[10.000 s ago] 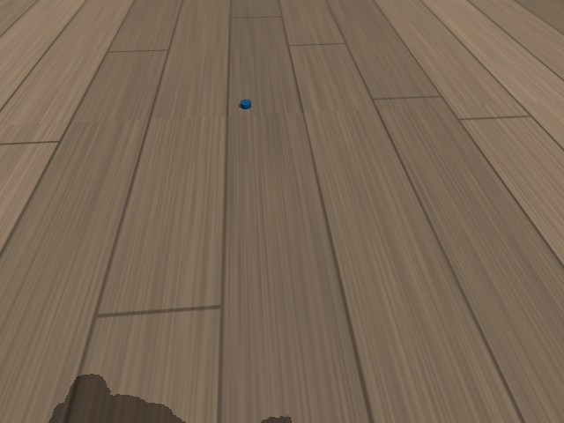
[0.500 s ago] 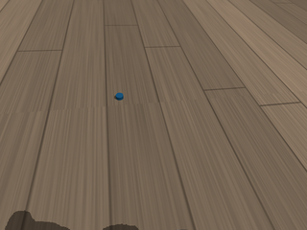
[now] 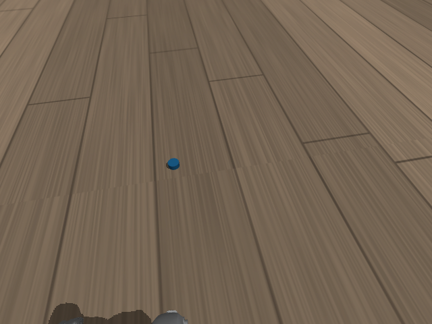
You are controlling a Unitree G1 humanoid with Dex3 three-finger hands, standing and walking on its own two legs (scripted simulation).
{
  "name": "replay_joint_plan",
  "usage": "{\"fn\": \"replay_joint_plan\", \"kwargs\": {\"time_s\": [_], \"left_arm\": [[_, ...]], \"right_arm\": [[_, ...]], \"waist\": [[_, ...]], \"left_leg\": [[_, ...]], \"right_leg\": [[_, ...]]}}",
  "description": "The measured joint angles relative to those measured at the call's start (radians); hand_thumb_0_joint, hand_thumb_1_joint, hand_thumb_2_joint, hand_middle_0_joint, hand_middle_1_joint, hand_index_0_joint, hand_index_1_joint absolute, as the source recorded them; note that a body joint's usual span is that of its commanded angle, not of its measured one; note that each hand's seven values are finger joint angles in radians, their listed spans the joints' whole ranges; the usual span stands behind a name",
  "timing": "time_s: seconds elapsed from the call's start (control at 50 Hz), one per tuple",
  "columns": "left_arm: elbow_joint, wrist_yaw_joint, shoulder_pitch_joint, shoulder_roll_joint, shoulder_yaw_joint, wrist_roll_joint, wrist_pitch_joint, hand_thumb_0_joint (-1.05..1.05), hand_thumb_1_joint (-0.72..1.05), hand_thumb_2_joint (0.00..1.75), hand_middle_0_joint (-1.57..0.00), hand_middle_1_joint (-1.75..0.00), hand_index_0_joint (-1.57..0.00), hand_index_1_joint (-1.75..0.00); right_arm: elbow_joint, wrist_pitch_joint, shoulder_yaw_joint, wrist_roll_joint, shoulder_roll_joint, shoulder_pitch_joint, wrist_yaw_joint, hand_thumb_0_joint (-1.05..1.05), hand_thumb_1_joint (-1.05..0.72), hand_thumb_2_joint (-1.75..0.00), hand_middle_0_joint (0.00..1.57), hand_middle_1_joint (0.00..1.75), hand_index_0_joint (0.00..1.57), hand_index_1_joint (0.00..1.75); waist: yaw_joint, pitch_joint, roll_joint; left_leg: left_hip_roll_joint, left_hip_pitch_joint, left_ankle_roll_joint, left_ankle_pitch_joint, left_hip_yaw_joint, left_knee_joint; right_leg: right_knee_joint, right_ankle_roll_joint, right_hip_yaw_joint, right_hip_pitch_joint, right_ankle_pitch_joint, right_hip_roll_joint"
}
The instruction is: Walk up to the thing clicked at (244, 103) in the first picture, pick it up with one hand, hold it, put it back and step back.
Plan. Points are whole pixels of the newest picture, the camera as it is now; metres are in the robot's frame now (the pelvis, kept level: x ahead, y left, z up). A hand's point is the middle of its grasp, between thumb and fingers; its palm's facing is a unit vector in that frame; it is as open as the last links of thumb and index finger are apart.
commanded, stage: walk up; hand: left
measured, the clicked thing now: (173, 164) +1.12 +0.27 -0.76
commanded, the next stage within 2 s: none
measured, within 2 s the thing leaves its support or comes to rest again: neither
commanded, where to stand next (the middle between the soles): +0.74 -0.01 m, yaw +1 degrees
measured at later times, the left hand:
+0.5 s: hand (80, 273) +0.27 +0.32 -0.15, palm faces -0.09 -0.94 -0.32, open 7.4 cm
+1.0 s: hand (114, 199) +0.46 +0.29 -0.14, palm faces -0.03 -0.93 -0.36, open 7.4 cm
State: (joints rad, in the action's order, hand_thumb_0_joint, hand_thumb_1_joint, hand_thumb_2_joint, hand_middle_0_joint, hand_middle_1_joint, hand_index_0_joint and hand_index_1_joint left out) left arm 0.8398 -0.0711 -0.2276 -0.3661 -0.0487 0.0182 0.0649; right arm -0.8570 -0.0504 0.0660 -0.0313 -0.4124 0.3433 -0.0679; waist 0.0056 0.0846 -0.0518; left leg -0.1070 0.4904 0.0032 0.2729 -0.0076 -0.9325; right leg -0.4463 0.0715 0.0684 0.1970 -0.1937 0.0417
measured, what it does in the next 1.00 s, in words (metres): walks ahead: left foot, then right foot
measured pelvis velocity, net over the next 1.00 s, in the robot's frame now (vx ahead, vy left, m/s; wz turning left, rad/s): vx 0.40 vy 0.02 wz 0.00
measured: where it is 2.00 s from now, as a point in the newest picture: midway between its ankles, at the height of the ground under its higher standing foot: (223, 231)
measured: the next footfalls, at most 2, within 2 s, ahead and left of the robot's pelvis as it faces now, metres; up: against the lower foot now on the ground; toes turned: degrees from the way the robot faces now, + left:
left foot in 0.20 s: +0.26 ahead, +0.17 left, +0.00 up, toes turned +6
right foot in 0.66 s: +0.44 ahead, -0.11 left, +0.00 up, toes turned -6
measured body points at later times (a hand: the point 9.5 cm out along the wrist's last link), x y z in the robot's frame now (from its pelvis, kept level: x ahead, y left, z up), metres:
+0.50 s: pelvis +0.22 +0.05 +0.00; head +0.23 +0.07 +0.45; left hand +0.28 +0.37 -0.12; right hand +0.28 -0.27 -0.09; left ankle +0.22 +0.17 -0.74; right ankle +0.30 -0.11 -0.69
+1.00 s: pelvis +0.40 +0.02 +0.00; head +0.42 +0.02 +0.44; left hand +0.46 +0.33 -0.11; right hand +0.47 -0.30 -0.12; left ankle +0.52 +0.14 -0.72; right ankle +0.40 -0.11 -0.74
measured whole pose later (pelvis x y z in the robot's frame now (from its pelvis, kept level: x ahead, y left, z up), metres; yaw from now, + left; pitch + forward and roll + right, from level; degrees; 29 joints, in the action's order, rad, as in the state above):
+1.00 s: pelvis +0.40 +0.02 +0.00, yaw +0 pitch -2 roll -2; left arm 0.82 -0.06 -0.31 -0.41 -0.04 0.02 0.06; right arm -0.88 -0.05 0.06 -0.03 -0.42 0.31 -0.07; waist -0.03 0.07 -0.03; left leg -0.08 0.45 0.01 0.25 0.04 -0.68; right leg -0.51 0.02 0.09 0.18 -0.29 -0.02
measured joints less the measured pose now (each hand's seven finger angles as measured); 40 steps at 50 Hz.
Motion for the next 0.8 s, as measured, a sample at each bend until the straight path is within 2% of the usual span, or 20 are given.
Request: {"fn": "replay_joint_plan", "kwargs": {"time_s": [0.04, 0.1, 0.2, 0.22, 0.24, 0.3, 0.34, 0.46, 0.56, 0.66, 0.68, 0.7, 0.74, 0.8], "left_arm": [[0.004, -0.002, -0.03, -0.014, -0.006, 0.004, -0.002, 0.01, 0.9, 0.9, -0.21, -0.3, -0.21, -0.3], [0.009, -0.004, -0.069, -0.036, -0.014, 0.007, -0.003, 0.01, 0.9, 0.9, -0.21, -0.3, -0.21, -0.3], [0.022, -0.001, -0.122, -0.071, -0.018, 0.007, -0.011, 0.01, 0.9, 0.9, -0.21, -0.3, -0.21, -0.3], [0.027, 0.003, -0.127, -0.081, -0.018, 0.007, -0.014, 0.01, 0.9, 0.9, -0.21, -0.3, -0.21, -0.3], [0.035, 0.009, -0.128, -0.083, -0.02, 0.002, -0.02, 0.01, 0.9, 0.9, -0.21, -0.3, -0.21, -0.3], [0.062, 0.021, -0.122, -0.081, -0.009, -0.002, -0.035, 0.01, 0.91, 0.9, -0.21, -0.3, -0.2, -0.3], [0.069, 0.02, -0.116, -0.086, -0.004, -0.007, -0.034, 0.01, 0.91, 0.9, -0.21, -0.3, -0.2, -0.3], [0.061, -0.003, -0.093, -0.075, -0.004, -0.002, -0.036, 0.01, 0.91, 0.9, -0.21, -0.3, -0.2, -0.3], [0.057, -0.02, -0.054, -0.059, -0.007, 0.008, -0.042, 0.01, 0.91, 0.9, -0.21, -0.3, -0.2, -0.3], [0.04, -0.021, -0.026, -0.056, -0.016, 0.008, -0.017, 0.01, 0.9, 0.9, -0.21, -0.3, -0.2, -0.3], [0.038, -0.015, -0.015, -0.049, -0.021, 0.01, -0.007, 0.01, 0.9, 0.9, -0.21, -0.3, -0.2, -0.3], [0.031, -0.007, -0.006, -0.043, -0.022, 0.01, 0.001, 0.01, 0.91, 0.9, -0.21, -0.3, -0.2, -0.3], [0.013, 0.001, 0.001, -0.03, -0.013, -0.001, 0.012, 0.01, 0.91, 0.9, -0.21, -0.3, -0.2, -0.3], [-0.004, 0.011, -0.009, -0.009, 0.002, -0.011, 0.014, 0.01, 0.9, 0.9, -0.21, -0.3, -0.21, -0.3]], "right_arm": [[-0.004, 0.005, 0.007, -0.008, -0.007, -0.003, -0.006, 0.01, -0.9, -0.9, 0.2, 0.3, 0.2, 0.3], [-0.018, 0.008, 0.015, -0.012, -0.013, -0.009, -0.009, 0.01, -0.9, -0.9, 0.2, 0.3, 0.2, 0.3], [-0.027, -0.011, 0.019, -0.009, -0.018, -0.024, -0.006, 0.01, -0.9, -0.9, 0.2, 0.3, 0.2, 0.3], [-0.025, -0.021, 0.018, -0.01, -0.011, -0.035, -0.001, 0.01, -0.9, -0.9, 0.2, 0.3, 0.2, 0.3], [-0.016, -0.031, 0.016, -0.013, -0.006, -0.047, 0.004, 0.01, -0.9, -0.9, 0.2, 0.3, 0.2, 0.3], [0.021, -0.05, 0.004, 0.003, 0.012, -0.066, 0.011, 0.01, -0.9, -0.9, 0.2, 0.3, 0.2, 0.3], [0.036, -0.052, -0.009, 0.013, 0.028, -0.063, 0.017, 0.01, -0.9, -0.9, 0.2, 0.3, 0.2, 0.3], [0.044, -0.049, -0.027, 0.016, 0.031, -0.035, 0.019, 0.01, -0.9, -0.9, 0.2, 0.3, 0.2, 0.3], [0.036, -0.041, -0.022, 0.02, 0.009, 0.002, 0.018, 0.01, -0.9, -0.9, 0.2, 0.3, 0.2, 0.3], [0.025, -0.022, -0.015, 0.019, -0.015, 0.044, 0.024, 0.01, -0.9, -0.9, 0.2, 0.3, 0.2, 0.3], [0.018, -0.017, -0.013, 0.02, -0.02, 0.044, 0.029, 0.01, -0.9, -0.9, 0.2, 0.3, 0.2, 0.3], [0.008, -0.008, -0.012, 0.022, -0.019, 0.038, 0.034, 0.01, -0.9, -0.9, 0.2, 0.3, 0.2, 0.3], [-0.011, 0.007, -0.018, 0.023, -0.018, 0.017, 0.039, 0.01, -0.9, -0.9, 0.2, 0.3, 0.2, 0.3], [-0.018, 0.006, -0.022, 0.029, -0.022, -0.009, 0.036, 0.01, -0.9, -0.9, 0.2, 0.3, 0.2, 0.3]], "waist": [[-0.008, -0.01, 0.005], [-0.027, -0.02, 0.015], [-0.047, -0.036, 0.04], [-0.047, -0.029, 0.067], [-0.047, -0.021, 0.087], [-0.027, -0.011, 0.099], [-0.021, -0.013, 0.114], [-0.013, -0.016, 0.115], [0.006, -0.015, 0.088], [0.015, -0.025, 0.055], [0.014, -0.02, 0.032], [0.012, -0.014, 0.019], [-0.002, -0.004, 0.013], [-0.014, 0.001, -0.005]], "left_leg": [[-0.018, 0.021, -0.014, -0.019, 0.012, 0.1], [-0.029, 0.016, -0.018, -0.075, 0.021, 0.231], [-0.002, -0.077, 0.004, -0.118, 0.045, 0.381], [0.018, -0.091, 0.005, -0.149, 0.061, 0.375], [0.032, -0.095, 0.005, -0.128, 0.078, 0.347], [0.035, -0.134, 0.014, -0.069, 0.092, 0.331], [0.04, -0.184, 0.015, -0.06, 0.104, 0.371], [0.055, -0.312, 0.02, -0.032, 0.129, 0.468], [0.06, -0.387, 0.002, 0.022, 0.132, 0.487], [0.039, -0.411, -0.026, 0.157, 0.121, 0.367], [0.015, -0.387, -0.01, 0.188, 0.107, 0.281], [0.013, -0.345, 0.005, 0.2, 0.076, 0.167], [0.051, -0.25, 0.023, 0.211, 0.028, -0.045], [0.07, -0.134, 0.033, 0.159, 0.01, -0.145]], "right_leg": [[0.01, -0.004, -0.001, -0.022, -0.021, 0.0], [0.011, -0.019, -0.005, -0.055, -0.062, -0.001], [-0.065, -0.056, -0.006, -0.094, -0.183, -0.019], [-0.125, -0.051, -0.017, -0.085, -0.222, -0.044], [-0.226, -0.041, -0.035, -0.051, -0.231, -0.061], [-0.548, -0.028, -0.098, 0.09, -0.257, -0.03], [-0.621, -0.029, -0.111, 0.163, -0.216, -0.037], [-0.466, -0.069, -0.088, 0.281, -0.122, -0.116], [-0.278, -0.065, -0.061, 0.295, -0.012, -0.146], [-0.128, -0.044, -0.033, 0.201, 0.042, -0.115], [-0.155, -0.051, -0.02, 0.196, 0.035, -0.098], [-0.19, -0.055, -0.01, 0.196, 0.006, -0.09], [-0.206, -0.052, -0.011, 0.177, -0.029, -0.09], [-0.145, -0.047, -0.006, 0.114, -0.03, -0.084]]}}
